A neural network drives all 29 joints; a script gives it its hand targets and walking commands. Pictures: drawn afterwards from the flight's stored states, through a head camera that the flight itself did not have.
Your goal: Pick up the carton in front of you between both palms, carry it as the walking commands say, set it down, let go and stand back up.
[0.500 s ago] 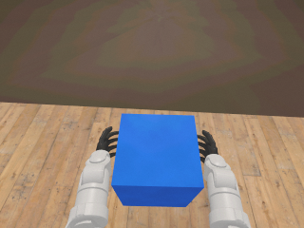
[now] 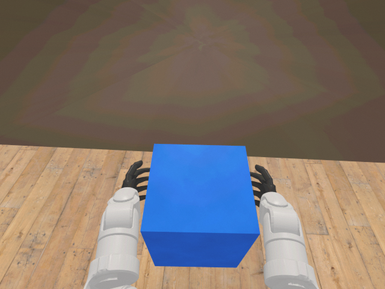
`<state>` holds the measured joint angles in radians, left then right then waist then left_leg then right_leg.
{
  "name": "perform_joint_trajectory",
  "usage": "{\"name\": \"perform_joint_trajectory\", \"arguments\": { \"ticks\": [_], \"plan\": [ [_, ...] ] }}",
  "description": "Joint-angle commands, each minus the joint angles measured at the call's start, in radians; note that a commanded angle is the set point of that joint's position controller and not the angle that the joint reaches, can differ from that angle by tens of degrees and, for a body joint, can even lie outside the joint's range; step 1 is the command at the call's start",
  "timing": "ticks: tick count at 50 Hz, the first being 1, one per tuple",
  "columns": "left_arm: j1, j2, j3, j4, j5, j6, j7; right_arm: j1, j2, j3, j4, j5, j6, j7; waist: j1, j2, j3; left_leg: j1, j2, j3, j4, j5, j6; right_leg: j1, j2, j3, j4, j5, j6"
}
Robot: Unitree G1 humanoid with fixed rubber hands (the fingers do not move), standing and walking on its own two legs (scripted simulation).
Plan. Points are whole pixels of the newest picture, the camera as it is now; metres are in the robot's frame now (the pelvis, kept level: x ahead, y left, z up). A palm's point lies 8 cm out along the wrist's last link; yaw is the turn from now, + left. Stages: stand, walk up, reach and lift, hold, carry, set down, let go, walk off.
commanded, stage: reach and lift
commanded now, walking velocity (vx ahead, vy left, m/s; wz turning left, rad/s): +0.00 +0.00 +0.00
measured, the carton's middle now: (197, 209) +0.31 +0.00 -0.04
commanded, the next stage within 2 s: hold in 0.68 s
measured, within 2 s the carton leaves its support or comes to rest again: neither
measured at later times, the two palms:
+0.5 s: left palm (130, 188) +0.31 +0.15 +0.04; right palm (267, 192) +0.31 -0.15 +0.04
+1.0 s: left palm (127, 190) +0.30 +0.15 +0.06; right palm (271, 194) +0.29 -0.15 +0.05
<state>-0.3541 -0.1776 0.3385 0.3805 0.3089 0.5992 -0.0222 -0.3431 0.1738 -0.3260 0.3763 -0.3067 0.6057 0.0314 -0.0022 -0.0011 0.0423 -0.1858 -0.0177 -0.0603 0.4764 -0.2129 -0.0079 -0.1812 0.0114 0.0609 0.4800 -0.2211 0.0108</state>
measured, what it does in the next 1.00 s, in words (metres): stands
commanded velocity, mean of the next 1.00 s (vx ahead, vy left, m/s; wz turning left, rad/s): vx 0.00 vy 0.00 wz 0.00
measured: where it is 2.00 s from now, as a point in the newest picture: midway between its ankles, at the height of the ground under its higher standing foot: outside the picture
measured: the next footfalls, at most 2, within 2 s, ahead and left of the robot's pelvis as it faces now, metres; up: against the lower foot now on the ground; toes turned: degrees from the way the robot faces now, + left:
left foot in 1.62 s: +0.17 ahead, +0.10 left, +0.00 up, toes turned +9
right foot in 1.94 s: +0.42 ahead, -0.14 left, +0.00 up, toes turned -13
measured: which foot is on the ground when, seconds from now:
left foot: down 0.00-1.00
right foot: down 0.00-1.00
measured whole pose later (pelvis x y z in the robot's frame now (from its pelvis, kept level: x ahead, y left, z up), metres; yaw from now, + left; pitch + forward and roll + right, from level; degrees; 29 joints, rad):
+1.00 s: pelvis +0.01 +0.00 +0.01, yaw +0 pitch -8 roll +0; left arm -0.26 -0.15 0.22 0.21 0.27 0.76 -0.01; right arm -0.25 0.15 -0.20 0.20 -0.26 0.77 0.02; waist 0.00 0.00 0.05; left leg -0.04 -0.01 -0.06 0.36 -0.18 -0.01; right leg -0.03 0.01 0.06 0.36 -0.19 0.01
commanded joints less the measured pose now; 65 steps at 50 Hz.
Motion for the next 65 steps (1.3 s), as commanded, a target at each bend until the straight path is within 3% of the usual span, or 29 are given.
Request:
{"name": "perform_joint_trajectory", "arguments": {
  "ticks": [1,18,34,39,46,60,61,63,64,65],
  "plan": [
    [-0.516,-0.943,-0.560,0.030,-0.209,-0.011,-0.231,-0.549,0.923,0.555,0.002,0.208,-0.025,0.221,-0.001,0.000,-0.281,0.093,-0.072,-0.001,-0.094,0.031,0.008,0.059,0.075,-0.004,-0.101,0.032,-0.020],
    [-0.353,-0.911,-0.607,-0.100,-0.241,0.028,-0.213,-0.384,0.895,0.598,-0.119,0.240,0.015,0.207,0.001,0.002,-0.291,0.179,-0.080,-0.010,-0.130,0.252,0.000,0.150,0.084,0.008,-0.137,0.242,-0.008],
    [-0.342,-0.892,-0.632,-0.164,-0.260,0.064,-0.210,-0.372,0.883,0.626,-0.182,0.260,0.052,0.198,0.001,0.000,-0.262,0.188,-0.081,-0.013,-0.146,0.227,0.001,0.160,0.083,0.009,-0.152,0.222,-0.003],
    [-0.305,-0.884,-0.696,-0.257,-0.298,0.101,-0.202,-0.334,0.880,0.693,-0.280,0.300,0.090,0.190,0.001,0.000,-0.308,0.230,-0.080,-0.020,-0.157,0.305,-0.003,0.210,0.081,0.016,-0.165,0.302,0.004],
    [-0.321,-0.835,-0.632,-0.218,-0.263,0.139,-0.201,-0.346,0.831,0.627,-0.234,0.266,0.129,0.188,0.000,-0.001,-0.156,0.170,-0.073,-0.008,-0.184,0.102,0.005,0.145,0.075,0.006,-0.188,0.103,-0.009],
    [-0.422,-0.870,-0.634,-0.175,-0.264,0.128,-0.211,-0.447,0.863,0.628,-0.194,0.266,0.117,0.198,0.000,0.000,-0.204,0.167,-0.070,-0.004,-0.164,0.054,0.006,0.140,0.072,-0.001,-0.168,0.054,-0.010],
    [-0.450,-0.867,-0.648,-0.163,-0.280,0.140,-0.211,-0.474,0.863,0.651,-0.189,0.287,0.128,0.196,0.001,0.010,-0.271,0.059,0.111,0.005,-0.092,-0.073,0.013,0.038,-0.101,0.002,-0.098,-0.067,-0.011],
    [-0.463,-0.868,-0.667,-0.196,-0.301,0.145,-0.207,-0.486,0.864,0.666,-0.224,0.309,0.135,0.189,0.001,0.017,-0.262,-0.019,0.100,-0.036,-0.131,-0.449,0.026,-0.057,-0.079,0.018,-0.119,-0.421,-0.018],
    [-0.485,-0.869,-0.687,-0.224,-0.313,0.149,-0.204,-0.503,0.868,0.687,-0.249,0.324,0.140,0.185,-0.002,0.023,-0.238,-0.048,0.105,-0.047,-0.138,-0.532,0.031,-0.103,-0.071,0.010,-0.101,-0.479,-0.015],
    [-0.497,-0.873,-0.702,-0.243,-0.329,0.156,-0.201,-0.511,0.869,0.701,-0.266,0.334,0.147,0.181,-0.002,0.041,-0.233,-0.050,0.118,-0.060,-0.139,-0.500,0.037,-0.125,-0.065,-0.009,-0.061,-0.424,-0.012]
  ]
}}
